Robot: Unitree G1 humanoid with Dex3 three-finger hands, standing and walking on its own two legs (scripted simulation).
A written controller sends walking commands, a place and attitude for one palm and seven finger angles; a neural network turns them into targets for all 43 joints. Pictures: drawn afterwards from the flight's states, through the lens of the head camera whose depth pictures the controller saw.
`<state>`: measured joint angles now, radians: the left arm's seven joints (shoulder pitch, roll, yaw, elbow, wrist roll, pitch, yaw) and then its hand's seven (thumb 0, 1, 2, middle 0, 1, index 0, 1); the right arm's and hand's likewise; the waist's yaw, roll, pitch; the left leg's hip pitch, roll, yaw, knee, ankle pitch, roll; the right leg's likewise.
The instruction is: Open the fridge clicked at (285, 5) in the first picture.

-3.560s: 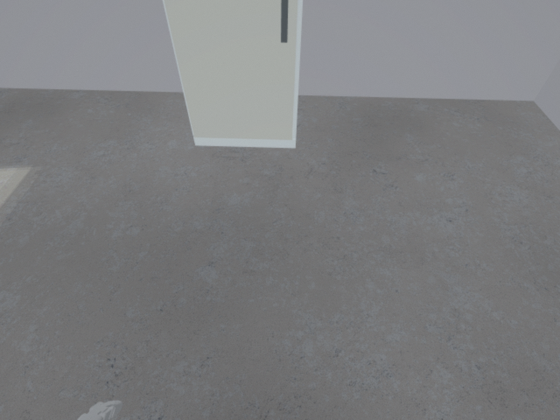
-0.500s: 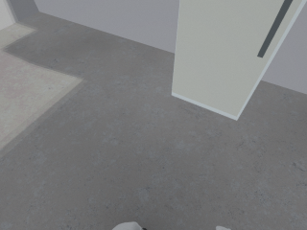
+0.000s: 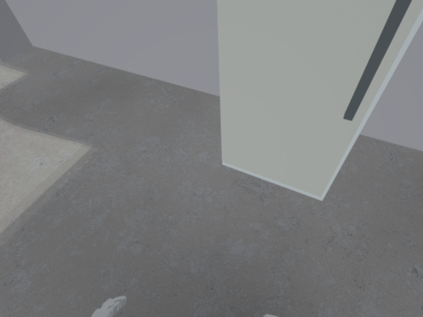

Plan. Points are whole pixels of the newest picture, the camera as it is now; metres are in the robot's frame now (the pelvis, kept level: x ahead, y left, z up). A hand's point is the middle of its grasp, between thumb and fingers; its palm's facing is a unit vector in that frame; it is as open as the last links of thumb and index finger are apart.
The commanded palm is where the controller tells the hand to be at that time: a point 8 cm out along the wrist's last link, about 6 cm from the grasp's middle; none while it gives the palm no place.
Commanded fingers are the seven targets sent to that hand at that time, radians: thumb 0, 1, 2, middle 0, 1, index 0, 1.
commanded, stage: walk to a spot facing it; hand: right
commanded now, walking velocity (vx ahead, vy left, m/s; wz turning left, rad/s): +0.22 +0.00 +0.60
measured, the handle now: (379, 48) +0.74 -0.43 +0.12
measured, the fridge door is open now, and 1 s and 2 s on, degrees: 0 0 0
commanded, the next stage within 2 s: turn to face it in 0.04 s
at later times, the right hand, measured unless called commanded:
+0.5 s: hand (277, 265) +0.26 -0.13 -0.14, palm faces +0.02 +0.98 -0.22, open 7.4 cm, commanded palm none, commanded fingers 0.00 -0.90 -0.90 0.20 0.30 0.20 0.30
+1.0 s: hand out of the picture +0.11 -0.24 -0.16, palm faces +0.34 +0.91 -0.25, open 7.4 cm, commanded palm none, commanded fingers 0.00 -0.90 -0.90 0.20 0.30 0.20 0.30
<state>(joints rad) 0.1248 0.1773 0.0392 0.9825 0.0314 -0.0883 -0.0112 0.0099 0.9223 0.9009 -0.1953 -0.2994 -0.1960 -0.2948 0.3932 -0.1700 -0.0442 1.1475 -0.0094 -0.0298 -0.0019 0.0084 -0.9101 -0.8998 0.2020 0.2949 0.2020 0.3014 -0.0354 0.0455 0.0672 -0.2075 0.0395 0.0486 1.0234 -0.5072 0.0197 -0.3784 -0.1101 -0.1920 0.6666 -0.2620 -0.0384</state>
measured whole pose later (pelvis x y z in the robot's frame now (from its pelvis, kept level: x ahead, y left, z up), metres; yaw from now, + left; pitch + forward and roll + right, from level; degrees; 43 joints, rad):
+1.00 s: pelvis +0.13 -0.01 +0.02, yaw -17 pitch +1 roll +2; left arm 0.19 0.20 0.04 0.94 0.02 0.01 0.01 0.01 0.91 0.90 -0.20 -0.30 -0.20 -0.30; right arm 0.21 -0.26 -0.08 0.98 -0.01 0.06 -0.02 0.01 -0.91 -0.90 0.20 0.29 0.20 0.30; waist -0.01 0.03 0.06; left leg -0.50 0.09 0.06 1.10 -0.37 -0.09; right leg -0.28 0.00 -0.07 0.48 -0.22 -0.06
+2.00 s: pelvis +0.20 -0.07 +0.02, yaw -25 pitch -1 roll +0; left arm 0.34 0.14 0.03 1.09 0.01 -0.07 0.03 0.00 0.94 0.90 -0.20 -0.30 -0.20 -0.30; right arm 0.27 -0.20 -0.06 1.10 -0.02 0.00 0.01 0.01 -0.91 -0.90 0.20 0.29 0.20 0.30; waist -0.01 0.05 0.03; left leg -0.54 0.10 0.07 1.05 -0.24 -0.02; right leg -0.01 -0.01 -0.16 0.31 -0.28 -0.03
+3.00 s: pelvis +0.36 -0.07 +0.01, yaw -22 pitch -1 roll -1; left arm 0.12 0.16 0.04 1.02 0.01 0.02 0.02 0.00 0.91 0.90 -0.20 -0.30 -0.20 -0.30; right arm 0.25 -0.18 -0.04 1.05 -0.02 0.02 -0.04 0.01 -0.91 -0.90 0.20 0.29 0.20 0.30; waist -0.02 -0.02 0.08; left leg -0.20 0.03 0.04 0.56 -0.34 0.00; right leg -0.33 -0.05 -0.08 0.53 -0.18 0.02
